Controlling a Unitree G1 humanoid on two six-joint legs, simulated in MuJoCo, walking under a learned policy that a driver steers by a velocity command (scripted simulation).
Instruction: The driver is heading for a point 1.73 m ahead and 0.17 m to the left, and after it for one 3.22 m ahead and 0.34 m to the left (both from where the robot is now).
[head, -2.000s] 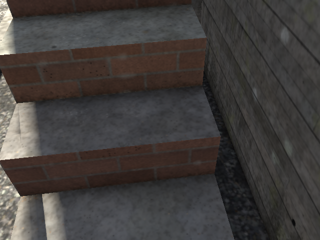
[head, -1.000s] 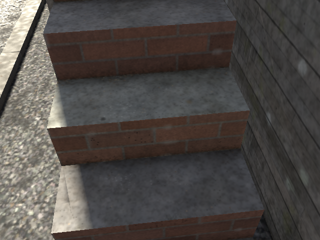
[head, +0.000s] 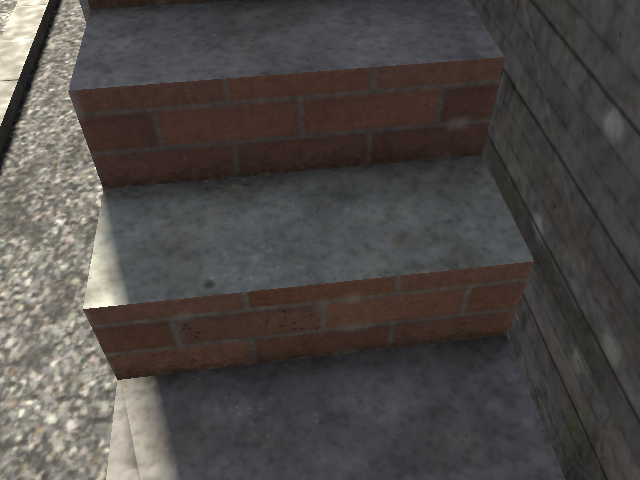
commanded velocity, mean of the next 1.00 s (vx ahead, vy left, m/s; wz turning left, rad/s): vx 0.18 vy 0.00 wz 0.00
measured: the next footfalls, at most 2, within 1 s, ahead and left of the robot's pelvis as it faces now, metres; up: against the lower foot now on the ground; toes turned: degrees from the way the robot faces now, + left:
left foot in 0.40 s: +0.22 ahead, +0.19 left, +0.19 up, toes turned +6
right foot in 0.80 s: +0.23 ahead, -0.06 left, +0.19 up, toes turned +1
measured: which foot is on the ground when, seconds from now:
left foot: down 0.00-0.10, up 0.12-0.38, down 0.40-0.82, up 0.84-1.00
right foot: down 0.00-0.40, up 0.42-0.78, down 0.80-1.00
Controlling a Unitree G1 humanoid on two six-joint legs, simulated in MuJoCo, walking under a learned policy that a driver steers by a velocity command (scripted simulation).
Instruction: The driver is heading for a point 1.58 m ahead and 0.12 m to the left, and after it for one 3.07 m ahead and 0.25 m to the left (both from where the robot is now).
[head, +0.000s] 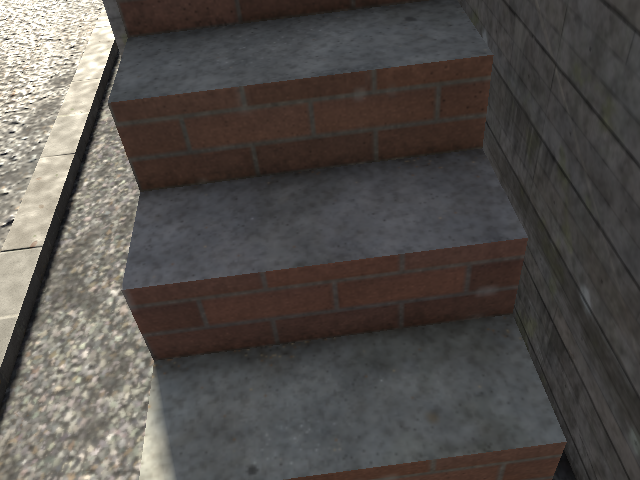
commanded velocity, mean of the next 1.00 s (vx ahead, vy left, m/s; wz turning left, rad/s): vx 0.29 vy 0.00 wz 0.00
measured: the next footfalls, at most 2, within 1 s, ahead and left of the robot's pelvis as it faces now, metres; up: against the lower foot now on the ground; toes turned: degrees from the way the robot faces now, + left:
left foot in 0.18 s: +0.04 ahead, +0.13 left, +0.00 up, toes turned +1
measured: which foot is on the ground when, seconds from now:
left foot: up 0.00-0.16, down 0.18-1.00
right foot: down 0.00-0.90, up 0.92-1.00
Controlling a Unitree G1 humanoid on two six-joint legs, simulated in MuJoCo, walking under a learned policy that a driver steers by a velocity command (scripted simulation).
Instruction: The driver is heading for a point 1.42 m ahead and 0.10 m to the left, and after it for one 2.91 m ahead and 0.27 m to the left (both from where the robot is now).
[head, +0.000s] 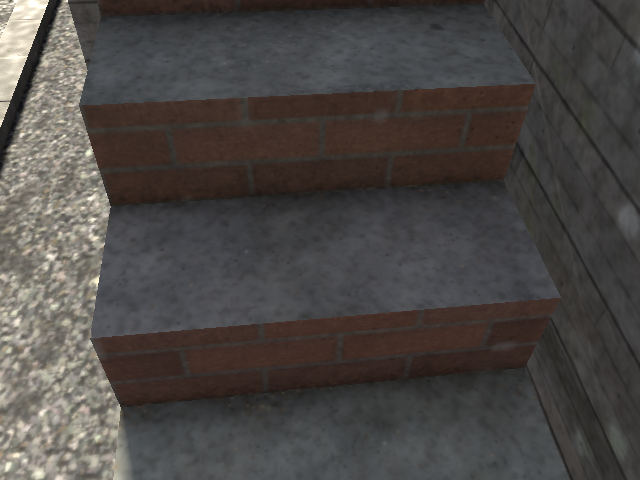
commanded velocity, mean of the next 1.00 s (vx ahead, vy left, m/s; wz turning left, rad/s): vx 0.50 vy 0.00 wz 0.00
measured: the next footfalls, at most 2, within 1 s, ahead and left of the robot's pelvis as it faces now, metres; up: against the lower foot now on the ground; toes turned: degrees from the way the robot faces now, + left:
right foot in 0.24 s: +0.20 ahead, -0.12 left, +0.19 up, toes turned -8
left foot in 0.86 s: +0.39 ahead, +0.09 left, +0.38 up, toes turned +8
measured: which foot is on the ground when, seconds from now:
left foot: down 0.00-0.24, up 0.26-0.84, down 0.86-1.00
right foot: up 0.00-0.22, down 0.24-0.90, up 0.92-1.00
